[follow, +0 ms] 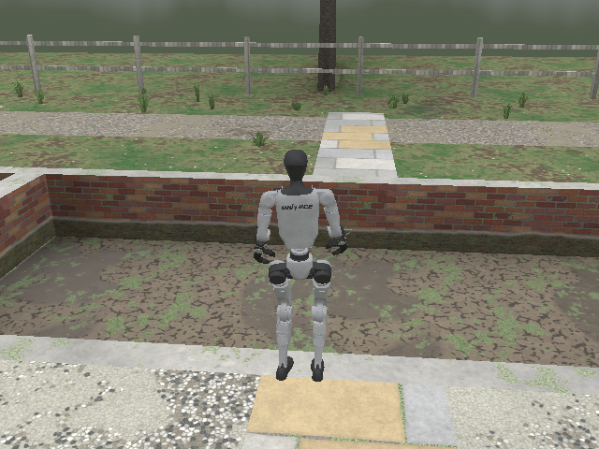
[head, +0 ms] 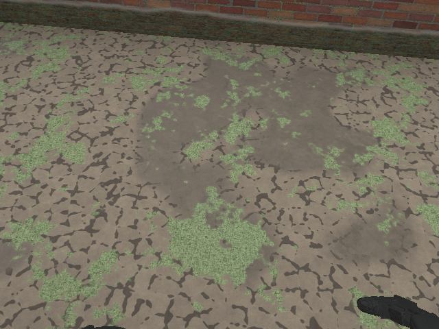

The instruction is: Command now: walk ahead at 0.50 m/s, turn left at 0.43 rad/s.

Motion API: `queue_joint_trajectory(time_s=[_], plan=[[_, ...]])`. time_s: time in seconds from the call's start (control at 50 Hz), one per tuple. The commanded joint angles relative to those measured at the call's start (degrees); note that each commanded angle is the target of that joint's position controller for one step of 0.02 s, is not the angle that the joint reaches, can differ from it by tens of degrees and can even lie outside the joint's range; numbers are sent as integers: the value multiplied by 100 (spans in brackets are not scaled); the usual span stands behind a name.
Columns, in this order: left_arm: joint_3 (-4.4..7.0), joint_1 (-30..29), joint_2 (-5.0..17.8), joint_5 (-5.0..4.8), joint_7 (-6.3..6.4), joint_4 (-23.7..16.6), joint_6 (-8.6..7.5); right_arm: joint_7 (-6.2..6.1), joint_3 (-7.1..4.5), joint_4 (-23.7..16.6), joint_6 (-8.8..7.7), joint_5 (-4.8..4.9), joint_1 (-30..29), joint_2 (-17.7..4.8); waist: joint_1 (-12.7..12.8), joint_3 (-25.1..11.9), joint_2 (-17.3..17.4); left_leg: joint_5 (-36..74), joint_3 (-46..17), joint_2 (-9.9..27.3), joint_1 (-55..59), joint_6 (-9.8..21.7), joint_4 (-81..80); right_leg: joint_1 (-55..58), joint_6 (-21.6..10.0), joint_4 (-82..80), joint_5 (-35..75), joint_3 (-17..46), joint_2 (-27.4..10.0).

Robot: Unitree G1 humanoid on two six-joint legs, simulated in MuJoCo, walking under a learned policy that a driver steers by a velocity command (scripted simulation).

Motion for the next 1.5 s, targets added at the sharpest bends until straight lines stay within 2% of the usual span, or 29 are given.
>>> queue_joint_trajectory(time_s=[0.02, 0.04, 0.06, 0.08, 0.2, 0.26, 0.34, 0.36, 0.44, 0.46, 0.48, 0.54, 0.62, 0.64, 0.68, 0.74, 0.82, 0.84, 0.88, 0.9, 0.92, 0.94, 0.96, 1.1, 1.3, 1.5], plan=[[53, -958, 244, -10, -68, -783, -110, -2, -72, -426, -33, 26, -277, -461, -208, -376, 510, 1, -573, 504, -343, 166, -1003, 384, 192, -393, 130, 245, -288], [40, -862, 199, 6, -100, -782, -118, -3, -73, -462, -8, 41, -396, -532, -135, -354, 778, -95, -871, 612, -487, 216, -1233, 505, 262, -238, 168, 72, -177], [43, -770, 223, 20, -117, -767, -137, -6, -64, -496, 16, 46, -489, -552, -88, -300, 869, -94, -1045, 660, -571, 242, -1351, 558, 285, -220, 185, 22, -139], [43, -680, 190, 19, -139, -725, -140, -33, -25, -490, 4, 52, -590, -480, -67, -378, 947, -13, -1072, 672, -579, 251, -1415, 680, 293, -260, 198, 33, -164], [65, -417, 262, 56, -146, -627, -188, -31, 45, -402, -36, 47, -631, -342, 4, -555, 217, 102, -701, 492, -578, 147, -1092, 1128, 104, -498, 160, 203, -441], [61, -453, 269, 11, -157, -651, -181, -3, 76, -375, -61, 35, -621, -278, -33, -481, 24, 196, -498, 410, -548, 76, -919, 1009, -1, -623, 78, 309, -554], [58, -388, 296, -1, -142, -658, -173, -10, 99, -281, -77, 15, -496, -241, -57, -424, -42, 261, -443, 382, -479, 56, -858, 965, -63, -666, 185, 335, -601], [100, -191, 372, -41, -73, -537, -172, -55, 104, -258, -41, -4, -467, -154, -72, -459, -114, 368, -425, 428, -516, 133, -845, 1160, -92, -662, 467, 401, -641], [70, -62, 303, -29, -30, -432, -135, -87, 109, -16, -20, 7, -192, -124, -96, -258, 129, 345, -556, 515, -455, 116, -1210, 1267, -127, -861, 654, 390, -664], [19, -398, 256, -64, -32, -587, -82, -11, 145, -97, -46, -45, -372, -40, -194, 73, 93, 1110, -421, 536, -476, 65, -1079, 1019, -79, -748, 1881, 466, -806], [21, -299, 237, -14, -40, -524, -60, 1, 144, 24, -66, -77, -146, -1, -228, -267, 53, 1234, -457, 591, -217, 58, -1179, 1173, -83, -764, 2250, 467, -836], [45, -116, 275, 19, -48, -391, -26, -33, 136, 213, -102, -79, 7, -27, -167, -522, 75, 1612, -536, 676, 56, 66, -1421, 1508, -26, -957, 2573, 467, -829], [67, -57, 290, -13, -52, -251, 25, -75, 121, 408, -110, -51, 176, -53, -131, -648, 83, 1865, -557, 788, 273, 56, -1760, 1826, -16, -1253, 2709, 486, -826], [168, 108, 581, -84, -67, -157, 70, -109, 76, 485, -118, -7, 316, -159, -128, -697, -46, 2647, -583, 925, 411, 3, -1833, 1915, -23, -1348, 3296, 517, -881], [157, 130, 499, -111, -74, -86, 106, -143, 59, 592, -126, 14, 439, -188, -131, -840, 41, 2890, -490, 967, 575, -39, -1898, 2117, -39, -1450, 3588, 511, -898], [145, 27, 408, -133, -94, -26, 146, -141, 71, 665, -117, 14, 473, -117, -143, -873, 71, 2791, -443, 1020, 601, -55, -2085, 2219, -45, -1645, 3316, 508, -865], [158, -18, 445, -144, -110, 33, 186, -100, 63, 702, -117, 7, 469, -142, -128, -750, 113, 2571, -439, 1070, 558, -46, -2275, 2130, -53, -1892, 2758, 548, -840], [66, -169, 162, -73, -103, -6, 168, -89, 94, 718, -124, -34, 430, -49, -100, -664, 262, 1730, -440, 962, 444, 3, -2316, 2053, -37, -1903, 2005, 543, -784], [76, -156, 256, -75, -101, -1, 155, -63, 97, 695, -139, -42, 379, -33, -75, -485, 181, 1547, -515, 1001, 359, 39, -2415, 1817, -27, -2016, 1555, 574, -759], [68, 456, 592, 86, -122, 78, 147, -95, 147, 708, -119, -219, 982, -332, 85, -440, 52, 1375, -712, 1061, 127, 291, -2342, 2196, -311, -2130, 1278, 578, -630], [59, 422, 551, 81, -141, 118, 134, -109, 133, 707, -113, -193, 927, -344, 54, -222, 121, 1269, -672, 1056, 11, 319, -2360, 2093, -397, -2168, 1445, 611, -689], [16, 337, 510, 68, -150, 80, 119, -113, 159, 620, -115, -214, 909, -343, 21, -169, 167, 1220, -663, 1055, -48, 292, -2341, 2049, -449, -2164, 1583, 627, -716], [-11, 326, 471, 62, -145, 83, 108, -117, 173, 580, -123, -215, 941, -330, 7, -197, 188, 1192, -663, 1053, -56, 267, -2329, 2055, -469, -2151, 1637, 634, -732], [-70, 528, 560, 59, -131, 194, 43, -161, 232, 351, -100, -236, 1183, -357, -19, -211, 201, 1151, -615, 1003, 12, 182, -2215, 1860, -442, -2255, 1532, 657, -702], [-99, 881, 677, 51, -77, 425, 55, -215, 251, 218, -117, -236, 1453, -387, 16, -217, 240, 1122, -518, 961, -81, 86, -2130, 1923, -442, -2251, 1760, 683, -696], [-102, 977, 720, 43, -17, 571, 100, -232, 237, 162, -155, -217, 1610, -412, 57, -179, 209, 1167, -463, 949, -169, 35, -2092, 2013, -429, -2226, 2012, 684, -693]])
Next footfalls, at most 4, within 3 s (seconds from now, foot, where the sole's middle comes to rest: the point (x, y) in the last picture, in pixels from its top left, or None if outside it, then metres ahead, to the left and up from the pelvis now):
none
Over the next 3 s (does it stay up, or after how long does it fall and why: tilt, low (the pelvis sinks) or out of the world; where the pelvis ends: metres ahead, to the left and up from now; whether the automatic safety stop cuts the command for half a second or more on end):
stays up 0.04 0.00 0.01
